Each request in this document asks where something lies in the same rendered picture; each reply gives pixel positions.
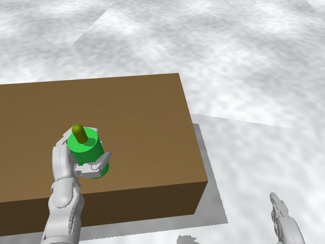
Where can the right robot hand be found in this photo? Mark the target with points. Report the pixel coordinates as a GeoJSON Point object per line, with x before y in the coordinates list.
{"type": "Point", "coordinates": [285, 226]}

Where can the left robot arm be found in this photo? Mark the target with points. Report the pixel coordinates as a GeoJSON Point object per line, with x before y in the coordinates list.
{"type": "Point", "coordinates": [65, 205]}

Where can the left robot hand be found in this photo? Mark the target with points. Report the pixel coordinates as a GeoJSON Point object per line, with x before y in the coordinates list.
{"type": "Point", "coordinates": [64, 164]}

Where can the bottle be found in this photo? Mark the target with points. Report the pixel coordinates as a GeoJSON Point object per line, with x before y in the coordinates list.
{"type": "Point", "coordinates": [86, 147]}

